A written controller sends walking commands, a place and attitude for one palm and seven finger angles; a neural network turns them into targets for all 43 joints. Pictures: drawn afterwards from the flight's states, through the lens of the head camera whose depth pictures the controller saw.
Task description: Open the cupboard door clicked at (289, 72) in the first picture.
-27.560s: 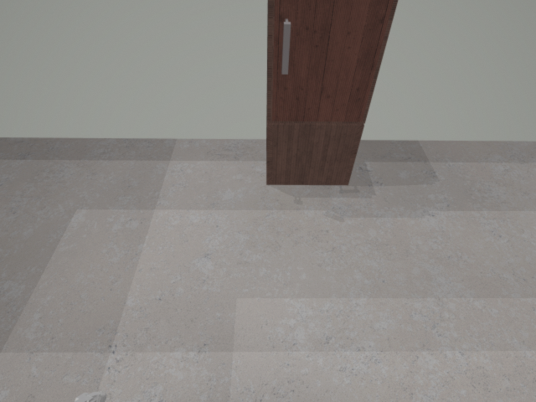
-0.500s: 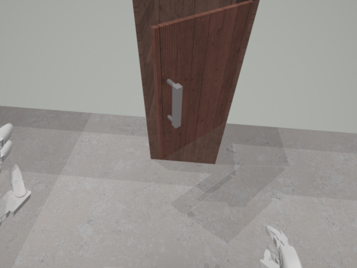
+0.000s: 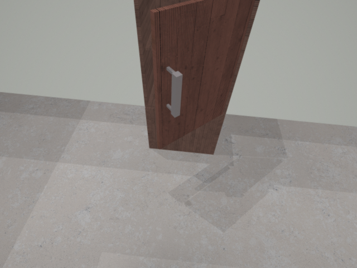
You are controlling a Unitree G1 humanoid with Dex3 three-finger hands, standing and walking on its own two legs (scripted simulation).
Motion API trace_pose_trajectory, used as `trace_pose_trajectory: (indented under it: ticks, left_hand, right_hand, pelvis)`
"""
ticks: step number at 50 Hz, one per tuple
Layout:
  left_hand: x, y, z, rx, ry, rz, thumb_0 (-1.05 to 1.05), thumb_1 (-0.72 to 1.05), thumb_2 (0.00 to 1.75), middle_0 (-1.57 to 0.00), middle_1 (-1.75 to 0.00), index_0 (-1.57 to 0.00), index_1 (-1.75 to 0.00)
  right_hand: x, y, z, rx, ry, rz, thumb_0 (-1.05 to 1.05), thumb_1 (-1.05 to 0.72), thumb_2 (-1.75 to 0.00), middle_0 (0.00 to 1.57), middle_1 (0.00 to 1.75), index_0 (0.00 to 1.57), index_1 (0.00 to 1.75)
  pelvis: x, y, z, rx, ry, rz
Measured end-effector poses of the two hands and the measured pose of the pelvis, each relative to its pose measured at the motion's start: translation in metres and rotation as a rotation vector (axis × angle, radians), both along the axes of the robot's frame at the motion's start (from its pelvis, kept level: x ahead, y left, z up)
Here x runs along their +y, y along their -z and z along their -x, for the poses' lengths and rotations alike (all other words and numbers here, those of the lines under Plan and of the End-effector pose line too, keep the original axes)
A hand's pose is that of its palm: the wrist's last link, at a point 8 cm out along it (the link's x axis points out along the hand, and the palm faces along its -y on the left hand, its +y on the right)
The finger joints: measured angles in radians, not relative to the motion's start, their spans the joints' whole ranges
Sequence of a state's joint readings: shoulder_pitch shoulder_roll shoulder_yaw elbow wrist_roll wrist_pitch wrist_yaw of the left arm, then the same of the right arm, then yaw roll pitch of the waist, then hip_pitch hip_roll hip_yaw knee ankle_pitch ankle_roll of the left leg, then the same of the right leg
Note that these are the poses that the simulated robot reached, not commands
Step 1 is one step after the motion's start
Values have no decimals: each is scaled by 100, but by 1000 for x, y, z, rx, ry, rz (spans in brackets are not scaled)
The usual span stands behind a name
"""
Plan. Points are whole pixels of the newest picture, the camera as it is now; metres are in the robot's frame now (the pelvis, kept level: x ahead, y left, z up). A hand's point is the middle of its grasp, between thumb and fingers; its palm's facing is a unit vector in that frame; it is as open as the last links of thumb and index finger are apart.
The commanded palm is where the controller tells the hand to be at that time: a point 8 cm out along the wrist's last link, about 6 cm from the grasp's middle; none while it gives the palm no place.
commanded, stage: let the arm hang, fingers relaxed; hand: left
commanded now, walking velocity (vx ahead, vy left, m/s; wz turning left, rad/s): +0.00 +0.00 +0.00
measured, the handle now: (172, 92) +0.65 +0.05 -0.01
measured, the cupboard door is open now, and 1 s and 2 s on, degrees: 42 42 42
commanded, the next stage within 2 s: look to check the result in 0.74 s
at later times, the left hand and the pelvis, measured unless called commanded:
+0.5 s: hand out of the picture +0.00 +0.16 -0.17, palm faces +0.05 -0.98 -0.20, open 7.4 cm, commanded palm none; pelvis +0.02 -0.01 +0.00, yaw +1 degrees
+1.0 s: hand out of the picture +0.01 +0.15 -0.17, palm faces +0.05 -0.98 -0.20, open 7.4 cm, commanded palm none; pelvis +0.03 -0.02 +0.00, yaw +1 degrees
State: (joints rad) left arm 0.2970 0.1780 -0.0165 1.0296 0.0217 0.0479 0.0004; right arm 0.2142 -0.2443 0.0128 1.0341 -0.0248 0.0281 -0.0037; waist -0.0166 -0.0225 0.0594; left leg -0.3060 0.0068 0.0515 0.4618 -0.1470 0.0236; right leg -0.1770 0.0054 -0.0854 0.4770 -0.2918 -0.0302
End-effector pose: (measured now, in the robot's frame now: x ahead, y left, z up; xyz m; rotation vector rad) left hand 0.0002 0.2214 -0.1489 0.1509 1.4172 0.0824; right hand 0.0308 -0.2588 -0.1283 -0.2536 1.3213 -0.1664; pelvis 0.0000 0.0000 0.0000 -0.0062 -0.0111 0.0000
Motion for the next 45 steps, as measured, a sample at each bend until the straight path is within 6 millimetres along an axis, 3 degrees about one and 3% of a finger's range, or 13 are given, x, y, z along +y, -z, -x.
trace_pose_trajectory:
  ticks: [6, 11, 15, 20, 29, 35, 45]
  left_hand:
    - [-3, -6, 62, 164, -84, -12, 2, 94, 89, -20, -30, -21, -29]
    - [1, -13, 76, 202, -108, -49, 1, 92, 90, -20, -30, -20, -29]
    - [2, -15, 66, 172, -108, -70, 1, 92, 90, -20, -30, -20, -29]
    - [-2, -13, 38, 94, -98, -72, 1, 91, 90, -20, -30, -20, -29]
    - [-22, -7, -11, -26, -77, -32, 1, 91, 90, -20, -30, -20, -29]
    - [-23, -6, -15, -17, -76, -31, 1, 92, 90, -20, -30, -20, -29]
    - [-24, -9, -6, 27, -93, -40, 1, 91, 90, -20, -30, -20, -29]
  right_hand:
    - [13, 7, 48, 173, 36, -34, 0, -91, -90, 20, 30, 20, 29]
    - [31, 15, 60, 205, 56, -88, 0, -91, -90, 20, 30, 20, 29]
    - [44, 22, 55, 187, 62, -131, 0, -91, -90, 20, 30, 20, 29]
    - [54, 26, 41, 144, 62, -165, 0, -91, -90, 20, 30, 20, 29]
    - [43, 25, 28, 114, 67, -145, 1, -92, -90, 20, 30, 20, 29]
    - [35, 21, 22, 107, 70, -128, 0, -92, -90, 20, 30, 20, 29]
    - [26, 20, 8, 107, 57, -114, 0, -92, -90, 20, 30, 20, 29]
  pelvis:
    - [-4, -2, -3, -3, -15, 5]
    - [-5, -2, -5, -9, -17, 3]
    - [-6, -2, -7, -12, -16, -2]
    - [-8, -2, -10, -14, -15, -7]
    - [-12, -2, -19, -19, -14, -14]
    - [-16, -3, -24, -17, -12, -14]
    - [-20, -4, -31, -16, -13, -15]
